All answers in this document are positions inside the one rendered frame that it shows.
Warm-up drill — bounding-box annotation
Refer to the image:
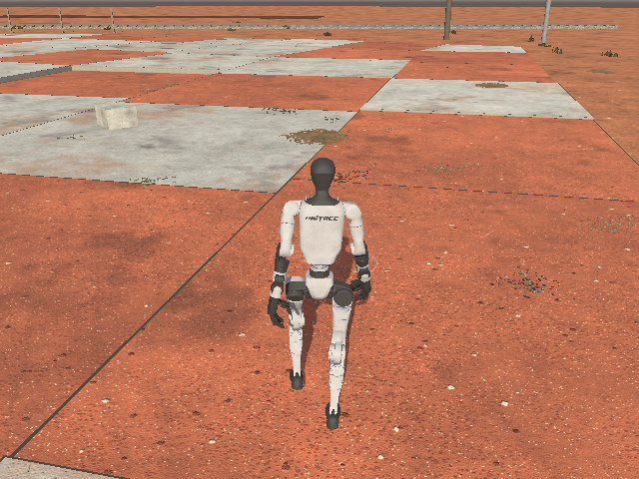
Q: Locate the right robot forearm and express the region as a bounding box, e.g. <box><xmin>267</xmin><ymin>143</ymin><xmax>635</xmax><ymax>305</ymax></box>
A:
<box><xmin>354</xmin><ymin>241</ymin><xmax>370</xmax><ymax>282</ymax></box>

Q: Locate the left robot hand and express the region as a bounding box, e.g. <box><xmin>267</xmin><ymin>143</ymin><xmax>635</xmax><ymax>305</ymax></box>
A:
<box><xmin>268</xmin><ymin>296</ymin><xmax>292</xmax><ymax>328</ymax></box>

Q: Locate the right robot hand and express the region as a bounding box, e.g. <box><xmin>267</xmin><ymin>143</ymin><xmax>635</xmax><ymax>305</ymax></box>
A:
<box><xmin>350</xmin><ymin>278</ymin><xmax>371</xmax><ymax>301</ymax></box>

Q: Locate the left robot upper arm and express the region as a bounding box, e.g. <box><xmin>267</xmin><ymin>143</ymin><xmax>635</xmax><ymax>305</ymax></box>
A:
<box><xmin>279</xmin><ymin>200</ymin><xmax>302</xmax><ymax>257</ymax></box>

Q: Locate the left robot forearm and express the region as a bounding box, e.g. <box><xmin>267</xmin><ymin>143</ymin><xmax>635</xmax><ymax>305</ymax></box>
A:
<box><xmin>270</xmin><ymin>242</ymin><xmax>290</xmax><ymax>298</ymax></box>

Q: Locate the robot left thigh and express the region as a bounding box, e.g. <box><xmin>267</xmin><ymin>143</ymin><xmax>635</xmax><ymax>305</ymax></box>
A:
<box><xmin>286</xmin><ymin>276</ymin><xmax>306</xmax><ymax>329</ymax></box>

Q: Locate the robot right foot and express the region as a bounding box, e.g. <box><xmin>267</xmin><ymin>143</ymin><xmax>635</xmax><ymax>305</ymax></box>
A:
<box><xmin>325</xmin><ymin>403</ymin><xmax>340</xmax><ymax>430</ymax></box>

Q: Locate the right robot upper arm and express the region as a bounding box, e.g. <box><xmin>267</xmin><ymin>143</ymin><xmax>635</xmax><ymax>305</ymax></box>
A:
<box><xmin>342</xmin><ymin>202</ymin><xmax>365</xmax><ymax>255</ymax></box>

